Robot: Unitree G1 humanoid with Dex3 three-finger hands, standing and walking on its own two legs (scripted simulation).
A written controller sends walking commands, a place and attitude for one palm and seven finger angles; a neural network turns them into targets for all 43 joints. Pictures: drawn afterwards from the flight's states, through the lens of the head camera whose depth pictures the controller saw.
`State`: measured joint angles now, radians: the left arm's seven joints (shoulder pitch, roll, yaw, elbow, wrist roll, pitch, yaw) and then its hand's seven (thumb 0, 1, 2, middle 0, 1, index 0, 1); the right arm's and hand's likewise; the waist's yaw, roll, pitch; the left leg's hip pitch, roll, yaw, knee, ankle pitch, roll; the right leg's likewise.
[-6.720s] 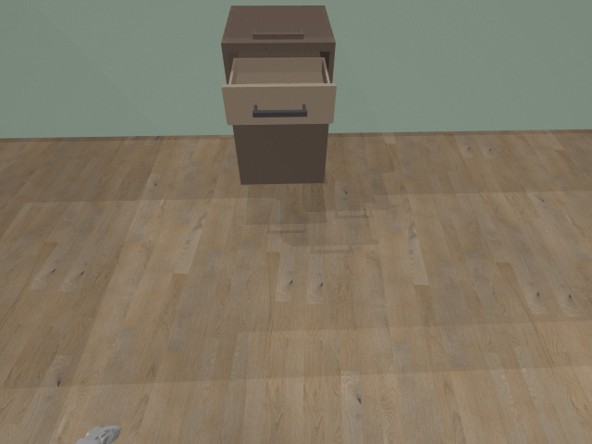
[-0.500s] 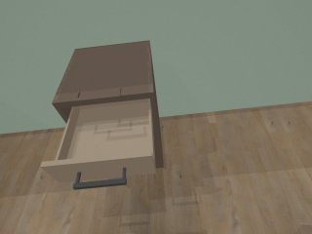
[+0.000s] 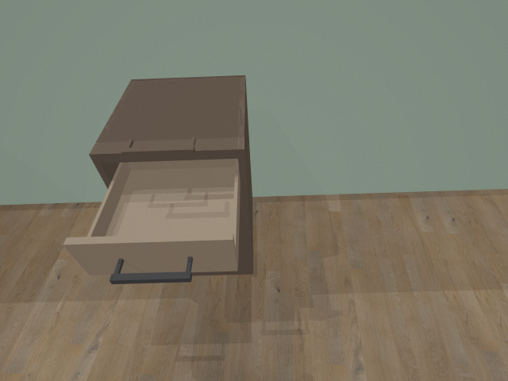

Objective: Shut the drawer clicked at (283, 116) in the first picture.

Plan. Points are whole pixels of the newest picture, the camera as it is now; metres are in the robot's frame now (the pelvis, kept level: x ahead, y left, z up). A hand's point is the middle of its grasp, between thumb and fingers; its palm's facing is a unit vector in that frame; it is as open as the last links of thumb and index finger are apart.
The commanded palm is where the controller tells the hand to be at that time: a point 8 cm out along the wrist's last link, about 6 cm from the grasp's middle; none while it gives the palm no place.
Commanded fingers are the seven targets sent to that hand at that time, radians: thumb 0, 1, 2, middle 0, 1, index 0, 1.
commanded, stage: come to a stop and stand still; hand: left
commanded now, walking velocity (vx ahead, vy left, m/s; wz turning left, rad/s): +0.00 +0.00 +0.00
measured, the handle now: (153, 270) +0.39 +0.27 -0.17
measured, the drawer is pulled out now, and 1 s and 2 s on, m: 0.28 0.28 0.28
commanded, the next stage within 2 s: look again from close up in 0.36 s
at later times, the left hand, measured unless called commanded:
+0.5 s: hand out of the picture -0.03 +0.16 -0.18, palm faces +0.05 -0.98 -0.20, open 7.3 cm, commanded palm none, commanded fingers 0.00 0.90 0.90 -0.20 -0.30 -0.20 -0.30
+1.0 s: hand out of the picture -0.04 +0.20 -0.19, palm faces +0.07 -0.98 -0.18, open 7.3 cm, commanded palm none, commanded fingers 0.00 0.90 0.90 -0.20 -0.30 -0.20 -0.30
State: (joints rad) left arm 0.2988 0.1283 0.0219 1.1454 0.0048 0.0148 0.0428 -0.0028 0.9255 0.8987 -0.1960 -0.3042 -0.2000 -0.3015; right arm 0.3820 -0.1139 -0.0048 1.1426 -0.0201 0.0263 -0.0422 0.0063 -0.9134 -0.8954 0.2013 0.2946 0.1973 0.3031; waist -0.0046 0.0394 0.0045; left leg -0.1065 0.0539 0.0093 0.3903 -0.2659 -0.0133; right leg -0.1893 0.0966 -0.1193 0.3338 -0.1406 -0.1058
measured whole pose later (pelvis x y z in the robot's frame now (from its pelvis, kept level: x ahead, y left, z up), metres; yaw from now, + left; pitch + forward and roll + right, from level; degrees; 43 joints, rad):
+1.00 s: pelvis -0.06 +0.03 -0.01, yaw +0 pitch -3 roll -1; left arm 0.32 0.15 0.02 1.01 0.02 0.01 0.03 0.00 0.92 0.90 -0.19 -0.30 -0.20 -0.30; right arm 0.23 -0.16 -0.02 0.94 -0.03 -0.01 -0.02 0.00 -0.93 -0.90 0.20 0.29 0.20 0.30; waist 0.02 0.00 0.00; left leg -0.28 0.00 0.04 0.59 -0.26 0.03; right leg -0.26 -0.05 0.06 0.55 -0.26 0.04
